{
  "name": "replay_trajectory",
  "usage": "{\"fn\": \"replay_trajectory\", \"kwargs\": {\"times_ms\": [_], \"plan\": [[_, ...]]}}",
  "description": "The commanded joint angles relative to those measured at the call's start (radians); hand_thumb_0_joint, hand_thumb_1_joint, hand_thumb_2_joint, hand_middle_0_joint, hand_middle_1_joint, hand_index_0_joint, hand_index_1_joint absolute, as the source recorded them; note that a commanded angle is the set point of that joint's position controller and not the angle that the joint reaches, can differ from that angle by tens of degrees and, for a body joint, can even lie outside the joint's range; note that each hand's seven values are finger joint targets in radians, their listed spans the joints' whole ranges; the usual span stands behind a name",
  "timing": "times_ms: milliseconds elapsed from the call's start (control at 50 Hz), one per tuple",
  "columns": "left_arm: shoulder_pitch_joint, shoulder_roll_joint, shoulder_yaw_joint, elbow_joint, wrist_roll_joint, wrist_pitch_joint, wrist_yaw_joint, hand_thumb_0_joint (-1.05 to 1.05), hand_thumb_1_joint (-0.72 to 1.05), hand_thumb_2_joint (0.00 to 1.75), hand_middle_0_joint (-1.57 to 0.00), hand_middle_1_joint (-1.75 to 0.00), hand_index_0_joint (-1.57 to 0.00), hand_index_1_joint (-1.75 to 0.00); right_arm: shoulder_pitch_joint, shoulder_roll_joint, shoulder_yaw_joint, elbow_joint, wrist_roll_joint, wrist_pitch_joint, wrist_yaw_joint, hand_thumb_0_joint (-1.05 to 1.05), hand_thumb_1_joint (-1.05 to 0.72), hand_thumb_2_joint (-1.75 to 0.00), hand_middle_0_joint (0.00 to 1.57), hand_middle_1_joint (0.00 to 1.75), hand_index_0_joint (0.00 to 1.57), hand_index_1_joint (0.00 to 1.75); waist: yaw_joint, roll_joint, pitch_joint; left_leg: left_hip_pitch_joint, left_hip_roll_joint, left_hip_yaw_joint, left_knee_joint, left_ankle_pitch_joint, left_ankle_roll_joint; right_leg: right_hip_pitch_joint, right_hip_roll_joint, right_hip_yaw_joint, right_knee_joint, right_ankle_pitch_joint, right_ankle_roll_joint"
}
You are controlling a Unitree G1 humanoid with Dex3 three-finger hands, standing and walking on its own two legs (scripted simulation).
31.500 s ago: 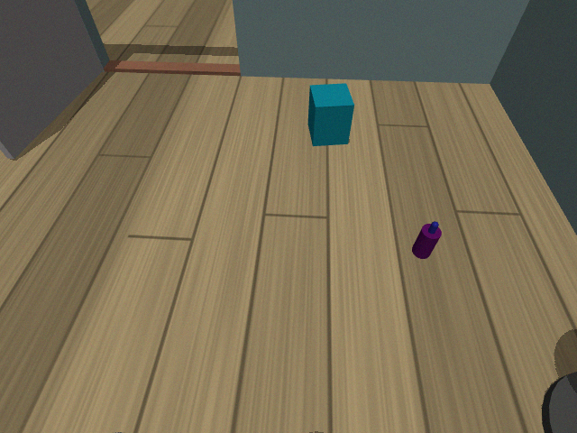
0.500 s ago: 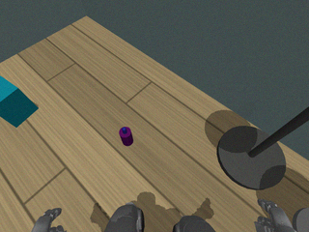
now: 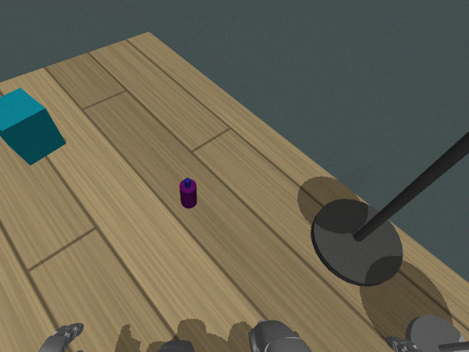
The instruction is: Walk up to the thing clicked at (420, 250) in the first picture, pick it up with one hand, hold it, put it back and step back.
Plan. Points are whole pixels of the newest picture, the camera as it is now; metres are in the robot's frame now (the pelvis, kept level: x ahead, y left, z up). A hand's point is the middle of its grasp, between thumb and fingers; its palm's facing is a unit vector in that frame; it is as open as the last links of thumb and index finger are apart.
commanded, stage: walk up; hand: left
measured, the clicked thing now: (188, 191) +0.79 +0.17 -0.67
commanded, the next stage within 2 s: stand in 1.34 s
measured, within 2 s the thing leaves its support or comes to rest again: neither
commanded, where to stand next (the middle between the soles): +0.48 -0.04 m, yaw +4 degrees
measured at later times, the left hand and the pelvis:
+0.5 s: hand out of the picture +0.04 +0.28 -0.16, palm faces +0.01 -0.92 -0.39, open 7.4 cm; pelvis -0.02 +0.00 -0.01, yaw +0 degrees
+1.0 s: hand out of the picture +0.12 +0.23 -0.15, palm faces +0.02 -0.94 -0.35, open 7.4 cm; pelvis +0.01 -0.02 -0.01, yaw +2 degrees
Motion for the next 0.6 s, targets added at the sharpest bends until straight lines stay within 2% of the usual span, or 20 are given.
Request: {"fn": "replay_trajectory", "kwargs": {"times_ms": [0, 20, 60, 100, 120, 140, 160, 180, 200, 240, 320, 360, 400, 420, 440, 460, 480, 500, 540, 580], "plan": [[-0.023, 0.164, 0.036, -0.059, 0.005, -0.062, -0.008, 0.0, 0.9, 0.9, -0.2, -0.3, -0.2, -0.3, -0.044, -0.276, -0.086, -0.089, 0.004, -0.03, 0.003, 0.0, -0.9, -0.9, 0.2, 0.3, 0.2, 0.3, -0.047, 0.267, -0.152, 0.15, 0.16, -0.165, -0.21, -0.176, 0.143, 0.016, -0.051, -0.071, -0.307, -0.025, 0.029], [-0.018, 0.167, 0.031, -0.052, 0.005, -0.072, -0.01, 0.0, 0.9, 0.9, -0.2, -0.3, -0.2, -0.3, -0.035, -0.289, -0.091, -0.092, 0.002, -0.026, 0.009, 0.0, -0.9, -0.9, 0.2, 0.3, 0.2, 0.3, -0.054, 0.291, -0.161, 0.155, 0.172, -0.161, -0.208, -0.243, 0.158, 0.044, -0.057, -0.106, -0.383, -0.064, 0.031], [0.023, 0.165, 0.035, -0.004, 0.008, -0.095, -0.002, 0.0, 0.9, 0.9, -0.2, -0.3, -0.2, -0.3, -0.03, -0.306, -0.095, -0.095, -0.007, -0.009, 0.02, 0.0, -0.9, -0.9, 0.2, 0.3, 0.2, 0.3, -0.045, 0.307, -0.163, 0.072, 0.18, -0.149, -0.163, -0.237, 0.175, 0.181, -0.063, -0.153, -0.57, -0.106, 0.01], [0.128, 0.159, 0.043, 0.07, 0.015, -0.114, 0.01, 0.0, 0.9, 0.9, -0.2, -0.3, -0.2, -0.3, -0.034, -0.283, -0.085, -0.096, 0.0, 0.011, 0.025, 0.0, -0.9, -0.9, 0.2, 0.3, 0.2, 0.3, 0.009, 0.226, -0.139, -0.06, 0.129, -0.088, -0.025, -0.185, 0.12, 0.353, -0.038, -0.151, -0.797, 0.058, -0.024], [0.146, 0.209, 0.058, 0.081, 0.027, -0.125, 0.014, 0.0, 0.9, 0.9, -0.2, -0.3, -0.2, -0.3, -0.034, -0.229, -0.071, -0.111, 0.01, 0.012, 0.026, 0.0, -0.9, -0.9, 0.2, 0.3, 0.2, 0.3, 0.02, 0.09, -0.132, -0.204, 0.079, -0.051, 0.104, -0.205, 0.066, 0.448, -0.105, 0.006, -0.79, 0.042, -0.058], [0.148, 0.261, 0.067, 0.068, 0.035, -0.133, 0.017, 0.0, 0.9, 0.9, -0.2, -0.3, -0.2, -0.3, -0.054, -0.164, -0.048, -0.135, 0.021, 0.008, 0.029, 0.0, -0.9, -0.9, 0.2, 0.3, 0.2, 0.3, 0.032, -0.11, -0.105, -0.371, -0.026, 0.008, 0.262, -0.299, -0.001, 0.443, -0.29, 0.317, -0.873, -0.127, -0.121], [0.08, 0.341, 0.083, 0.041, 0.033, -0.13, 0.02, 0.0, 0.9, 0.9, -0.2, -0.3, -0.2, -0.3, -0.106, -0.221, -0.066, -0.136, 0.012, 0.006, 0.019, 0.0, -0.9, -0.9, 0.2, 0.3, 0.2, 0.3, 0.059, -0.075, -0.025, -0.323, -0.018, -0.091, 0.339, -0.306, -0.013, 0.186, -0.435, 0.444, -0.926, -0.367, -0.224], [-0.024, 0.353, 0.079, 0.016, 0.033, -0.129, 0.02, 0.0, 0.9, 0.9, -0.2, -0.3, -0.2, -0.3, -0.074, -0.272, -0.087, -0.112, 0.019, 0.001, 0.021, 0.0, -0.9, -0.9, 0.2, 0.3, 0.2, 0.3, 0.017, -0.101, 0.033, -0.219, 0.023, -0.121, 0.412, -0.27, -0.014, 0.032, -0.467, 0.45, -0.93, -0.426, -0.253], [-0.049, 0.298, 0.07, 0.009, 0.023, -0.133, 0.016, 0.0, 0.9, 0.9, -0.2, -0.3, -0.2, -0.3, -0.046, -0.283, -0.087, -0.094, 0.027, -0.003, 0.03, 0.0, -0.9, -0.9, 0.2, 0.3, 0.2, 0.3, -0.006, -0.057, 0.05, -0.212, 0.029, -0.121, 0.386, -0.223, -0.014, 0.053, -0.406, 0.347, -0.907, -0.379, -0.224], [-0.021, 0.246, 0.059, 0.028, 0.018, -0.142, 0.019, 0.0, 0.9, 0.9, -0.2, -0.3, -0.2, -0.3, -0.03, -0.249, -0.082, -0.068, 0.031, -0.01, 0.036, 0.0, -0.9, -0.9, 0.2, 0.3, 0.2, 0.3, -0.002, -0.077, 0.02, -0.257, -0.003, -0.095, 0.351, -0.142, -0.022, 0.182, -0.303, 0.171, -0.888, -0.214, -0.177], [0.046, 0.264, 0.063, 0.038, 0.018, -0.145, 0.01, 0.0, 0.9, 0.9, -0.2, -0.3, -0.2, -0.3, -0.042, -0.233, -0.073, -0.069, 0.02, -0.028, 0.048, 0.0, -0.9, -0.9, 0.2, 0.3, 0.2, 0.3, 0.041, -0.136, -0.014, -0.232, 0.003, -0.022, 0.178, -0.175, -0.026, 0.273, -0.3, 0.1, -0.818, -0.011, -0.177], [0.03, 0.254, 0.053, 0.035, 0.007, -0.138, 0.009, 0.0, 0.9, 0.9, -0.2, -0.3, -0.2, -0.3, -0.015, -0.219, -0.072, -0.05, 0.02, -0.038, 0.049, 0.0, -0.9, -0.9, 0.2, 0.3, 0.2, 0.3, 0.024, -0.144, -0.051, -0.133, -0.011, 0.03, 0.06, -0.128, -0.027, 0.275, -0.282, 0.02, -0.746, 0.191, -0.164], [-0.001, 0.227, 0.031, 0.021, -0.002, -0.125, 0.009, 0.0, 0.9, 0.9, -0.2, -0.3, -0.2, -0.3, 0.054, -0.21, -0.081, -0.011, 0.023, -0.047, 0.041, 0.0, -0.9, -0.9, 0.2, 0.3, 0.2, 0.3, -0.023, -0.075, -0.116, 0.094, -0.05, 0.055, -0.11, 0.046, -0.021, 0.193, -0.242, -0.065, -0.593, 0.33, -0.12], [0.022, 0.183, 0.016, 0.016, -0.002, -0.122, 0.009, 0.0, 0.9, 0.9, -0.2, -0.3, -0.2, -0.3, 0.106, -0.236, -0.095, 0.007, 0.019, -0.053, 0.033, 0.0, -0.9, -0.9, 0.2, 0.3, 0.2, 0.3, -0.046, 0.031, -0.164, 0.216, -0.021, -0.009, -0.17, 0.092, -0.004, 0.151, -0.192, -0.118, -0.414, 0.361, -0.089], [0.056, 0.117, -0.003, 0.003, -0.011, -0.122, 0.011, 0.0, 0.9, 0.9, -0.2, -0.3, -0.2, -0.3, 0.16, -0.298, -0.112, 0.011, 0.008, -0.059, 0.024, 0.0, -0.9, -0.9, 0.2, 0.3, 0.2, 0.3, -0.054, 0.229, -0.22, 0.321, 0.163, -0.271, -0.237, 0.099, 0.047, 0.018, -0.106, -0.175, -0.206, 0.166, -0.041], [0.047, 0.133, 0.004, 0.013, -0.019, -0.112, 0.02, 0.0, 0.9, 0.9, -0.2, -0.3, -0.2, -0.3, 0.154, -0.373, -0.117, -0.004, 0.007, -0.061, 0.022, 0.0, -0.9, -0.9, 0.2, 0.3, 0.2, 0.3, -0.046, 0.255, -0.206, 0.281, 0.321, -0.545, -0.286, -0.069, 0.156, -0.101, -0.049, -0.147, -0.144, -0.122, -0.032], [0.021, 0.213, 0.023, 0.029, -0.01, -0.108, 0.029, 0.0, 0.9, 0.9, -0.2, -0.3, -0.2, -0.3, 0.124, -0.4, -0.128, -0.003, 0.022, -0.056, 0.025, 0.0, -0.9, -0.9, 0.2, 0.3, 0.2, 0.3, -0.052, 0.214, -0.16, 0.168, 0.373, -0.61, -0.297, -0.168, 0.25, -0.061, -0.104, -0.069, -0.097, -0.172, -0.042], [0.008, 0.23, 0.023, 0.031, -0.007, -0.109, 0.028, 0.0, 0.9, 0.9, -0.2, -0.3, -0.2, -0.3, 0.09, -0.367, -0.122, -0.012, 0.018, -0.051, 0.023, 0.0, -0.9, -0.9, 0.2, 0.3, 0.2, 0.3, -0.034, 0.164, -0.105, 0.102, 0.347, -0.535, -0.291, -0.138, 0.248, -0.059, -0.121, -0.055, -0.068, -0.149, -0.042], [0.05, 0.201, 0.023, 0.049, -0.009, -0.108, 0.02, 0.0, 0.9, 0.9, -0.2, -0.3, -0.2, -0.3, 0.027, -0.292, -0.094, -0.037, 0.017, -0.06, 0.016, 0.0, -0.9, -0.9, 0.2, 0.3, 0.2, 0.3, 0.006, 0.166, -0.086, 0.113, 0.241, -0.313, -0.249, 0.058, 0.163, -0.063, -0.143, -0.054, -0.117, -0.066, -0.047], [0.06, 0.177, 0.018, 0.061, -0.015, -0.105, 0.011, 0.0, 0.9, 0.9, -0.2, -0.3, -0.2, -0.3, 0.032, -0.278, -0.086, -0.028, 0.021, -0.066, 0.014, 0.0, -0.9, -0.9, 0.2, 0.3, 0.2, 0.3, 0.005, 0.203, -0.087, 0.068, 0.203, -0.219, -0.216, 0.229, 0.144, 0.007, -0.14, -0.107, -0.214, -0.021, -0.027]]}}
